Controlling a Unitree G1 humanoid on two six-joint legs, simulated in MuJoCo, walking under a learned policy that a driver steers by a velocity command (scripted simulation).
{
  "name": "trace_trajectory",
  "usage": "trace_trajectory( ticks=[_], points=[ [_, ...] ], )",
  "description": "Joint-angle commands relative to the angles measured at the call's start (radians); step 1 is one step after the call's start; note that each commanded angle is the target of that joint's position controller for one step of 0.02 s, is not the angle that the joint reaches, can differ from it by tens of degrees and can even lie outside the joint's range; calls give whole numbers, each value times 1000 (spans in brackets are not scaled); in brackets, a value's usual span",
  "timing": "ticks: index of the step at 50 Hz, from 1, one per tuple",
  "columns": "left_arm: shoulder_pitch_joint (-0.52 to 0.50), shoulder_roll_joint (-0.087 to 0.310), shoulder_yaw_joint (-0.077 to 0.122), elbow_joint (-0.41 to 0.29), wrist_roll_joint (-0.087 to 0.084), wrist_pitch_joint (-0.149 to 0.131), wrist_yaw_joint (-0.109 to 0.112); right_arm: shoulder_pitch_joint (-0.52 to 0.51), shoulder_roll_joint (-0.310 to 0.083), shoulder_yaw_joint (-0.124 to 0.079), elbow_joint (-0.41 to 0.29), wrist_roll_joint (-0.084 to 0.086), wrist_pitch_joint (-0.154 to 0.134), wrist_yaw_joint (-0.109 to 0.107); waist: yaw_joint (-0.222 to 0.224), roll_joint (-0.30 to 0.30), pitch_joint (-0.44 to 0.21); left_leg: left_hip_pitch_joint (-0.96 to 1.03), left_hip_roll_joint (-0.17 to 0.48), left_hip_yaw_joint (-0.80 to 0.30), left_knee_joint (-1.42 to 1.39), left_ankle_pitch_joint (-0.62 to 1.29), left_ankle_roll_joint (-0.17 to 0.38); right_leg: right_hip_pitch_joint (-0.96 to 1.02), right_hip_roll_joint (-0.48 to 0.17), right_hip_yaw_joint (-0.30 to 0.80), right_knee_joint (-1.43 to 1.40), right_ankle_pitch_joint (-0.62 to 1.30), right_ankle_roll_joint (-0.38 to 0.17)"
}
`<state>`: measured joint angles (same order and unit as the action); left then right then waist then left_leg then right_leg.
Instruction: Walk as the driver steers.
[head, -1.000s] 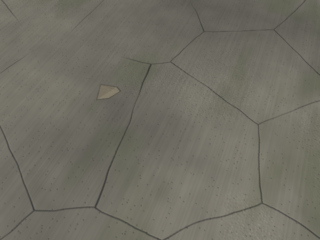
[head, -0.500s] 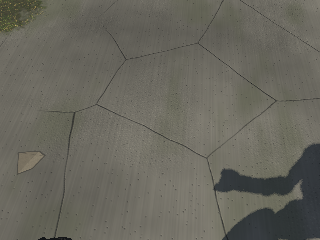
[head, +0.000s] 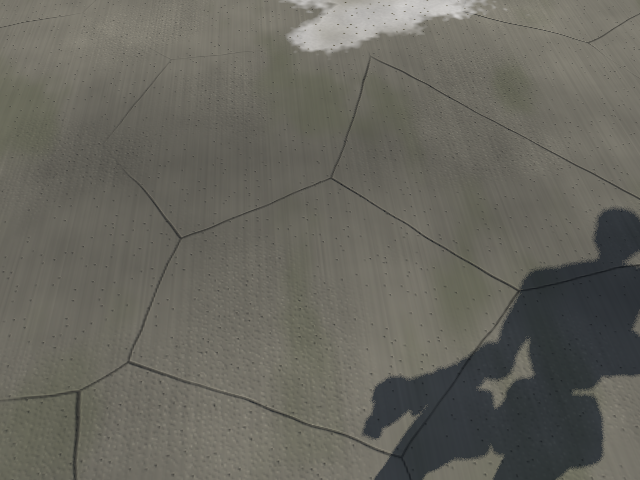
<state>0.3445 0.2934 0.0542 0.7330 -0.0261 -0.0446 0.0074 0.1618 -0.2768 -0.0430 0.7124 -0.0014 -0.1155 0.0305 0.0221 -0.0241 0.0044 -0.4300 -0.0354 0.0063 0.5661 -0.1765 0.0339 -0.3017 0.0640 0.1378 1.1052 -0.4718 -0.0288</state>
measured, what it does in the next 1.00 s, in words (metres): walks ahead, turning left: right foot, then left foot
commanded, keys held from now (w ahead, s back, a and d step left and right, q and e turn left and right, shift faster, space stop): w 0.28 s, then w+q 0.72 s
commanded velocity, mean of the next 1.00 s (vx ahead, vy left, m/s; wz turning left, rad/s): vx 0.50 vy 0.00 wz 0.25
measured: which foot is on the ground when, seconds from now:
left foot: down 0.00-0.44, up 0.46-0.92, down 0.94-1.00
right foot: up 0.00-0.42, down 0.44-0.94, up 0.96-1.00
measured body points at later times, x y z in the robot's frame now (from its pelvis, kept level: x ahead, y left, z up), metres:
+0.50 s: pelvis +0.27 -0.03 +0.00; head +0.31 -0.04 +0.45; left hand +0.50 +0.20 -0.06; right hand +0.26 -0.32 -0.13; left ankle +0.10 +0.10 -0.67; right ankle +0.36 -0.14 -0.73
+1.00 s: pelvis +0.52 +0.05 -0.01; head +0.55 +0.08 +0.44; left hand +0.47 +0.35 -0.14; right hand +0.79 -0.13 -0.09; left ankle +0.58 +0.16 -0.73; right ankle +0.39 -0.14 -0.67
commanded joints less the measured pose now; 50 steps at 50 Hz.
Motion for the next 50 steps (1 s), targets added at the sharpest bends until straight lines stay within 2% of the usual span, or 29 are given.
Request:
trace_trajectory(
  ticks=[1,2,3,5,8,12,16,19,20,21,22,23,24,25,26,27,29,30,32,35,38,41,43,45,46,47,48,49,50],
  points=[
    [-107,118,23,-122,19,-31,3,131,-126,-37,-17,-7,8,-5,-80,75,-27,402,308,-474,-309,-146,185,-456,-114,-16,129,121,-3],
    [-98,105,24,-123,21,-31,-1,117,-107,-29,-15,-13,5,-7,-53,106,-22,351,276,-409,-325,-53,177,-404,-143,-20,81,160,-3],
    [-82,90,22,-118,17,-29,-4,116,-94,-25,-11,-11,4,-8,-42,132,-27,331,253,-366,-343,6,178,-373,-151,-32,45,175,1],
    [-76,61,15,-113,18,-24,-6,135,-105,-27,6,2,0,-11,-34,132,-28,318,248,-304,-366,107,196,-369,-159,-57,-26,180,14],
    [-164,32,1,-138,25,-27,-8,157,-144,-37,30,9,7,-20,-53,96,-4,322,250,-232,-401,203,204,-400,-170,-80,-199,285,37],
    [-283,13,-9,-156,17,-38,-21,201,-160,-37,63,19,22,-24,-96,98,22,325,213,-134,-405,232,168,-339,-143,-114,-431,483,43],
    [-396,19,-6,-193,8,-52,-41,273,-164,-35,103,26,41,-26,-127,94,54,379,245,-159,-366,245,159,-305,-109,-124,-547,500,29],
    [-371,53,9,-196,9,-66,-51,266,-193,-46,111,28,58,-36,-80,113,41,431,272,-202,-289,330,137,-220,-86,-117,-617,416,-2],
    [-298,76,22,-177,13,-69,-47,243,-203,-49,107,30,61,-38,-30,116,2,416,254,-187,-214,446,120,-98,-66,-134,-653,416,-21],
    [-165,119,45,-139,20,-69,-38,233,-188,-43,100,26,61,-39,36,103,-90,357,203,-152,-66,513,93,117,-71,-137,-660,443,-50],
    [19,188,66,-113,39,-66,-24,207,-132,-21,66,5,54,-38,117,30,-244,166,142,-115,211,309,53,421,-239,21,-603,475,-116],
    [78,251,78,-93,43,-53,-23,353,-18,13,52,11,37,-35,63,-237,-394,-209,1,-48,561,-322,-13,752,-494,436,-658,324,-259],
    [96,161,58,-92,35,-46,-22,314,-112,-10,67,34,29,-34,100,-186,-382,-308,31,-148,693,-401,-17,703,-487,544,-745,162,-252],
    [40,121,44,-86,27,-45,-17,222,-161,-29,39,50,29,-34,96,-134,-222,-364,72,-137,725,-318,-17,579,-452,392,-774,157,-212],
    [-25,98,34,-83,28,-47,-18,170,-152,-29,26,43,32,-36,67,-83,-138,-340,111,-112,700,-238,-20,444,-410,278,-805,223,-192],
    [-76,71,27,-78,32,-50,-22,144,-142,-33,21,29,39,-37,36,-65,-74,-307,135,-109,660,-187,-23,328,-375,196,-846,284,-183],
    [-135,48,26,-65,39,-65,-25,182,-101,-34,29,33,66,-34,-20,-94,-32,-208,165,-113,617,-132,-31,189,-337,76,-919,352,-174],
    [-149,50,29,-56,36,-72,-24,184,-81,-32,27,34,78,-34,-33,-85,-14,-199,169,-109,603,-121,-37,154,-337,30,-943,393,-178],
    [-155,74,39,-36,37,-81,-21,149,-69,-32,6,27,93,-36,-43,-57,17,-230,177,-116,550,-63,-50,130,-343,-44,-974,457,-182],
    [-139,102,50,-9,39,-77,-10,83,-57,-27,-19,22,91,-23,-28,-34,32,-250,177,-104,393,94,-53,160,-323,-156,-984,504,-169],
    [-111,134,59,11,32,-67,-1,-24,-42,-18,-51,22,82,0,14,-17,56,-214,162,-48,221,205,-38,184,-315,-242,-983,511,-146],
    [-67,162,70,37,16,-50,0,-109,-51,-18,-93,24,84,15,41,-13,82,-230,153,-17,127,177,-11,275,-346,-276,-963,508,-129],
    [-53,178,77,51,4,-36,0,-137,-66,-23,-118,22,87,22,40,-20,88,-234,136,11,92,99,17,344,-366,-294,-915,576,-112],
    [-65,208,85,53,-6,-21,3,-98,-95,-40,-128,18,92,25,0,-48,41,-133,77,69,80,-8,56,381,-365,-326,-784,876,-88],
    [-79,216,86,51,-11,-12,5,-2,-124,-60,-109,19,95,23,-61,-50,-20,2,28,103,56,-25,82,368,-346,-353,-634,1022,-70],
    [-80,195,76,47,-11,-8,8,168,-181,-94,-61,24,99,12,-146,-25,-108,249,-26,112,8,24,119,275,-302,-385,-411,1031,-35],
    [-52,132,50,24,27,-14,10,309,-284,-129,-33,31,110,-10,-183,137,-198,543,133,-156,-12,67,188,4,-246,-393,-72,624,20],
    [16,16,12,-32,48,-43,0,246,-364,-127,-62,29,93,-7,-57,322,-305,778,339,-749,-178,-182,376,-381,-35,-214,219,-149,72],
    [-109,118,28,-39,5,-73,-11,262,-267,-101,-82,26,75,4,-143,170,-332,785,364,-811,-285,-257,355,-485,-65,-49,288,-120,52]
  ],
)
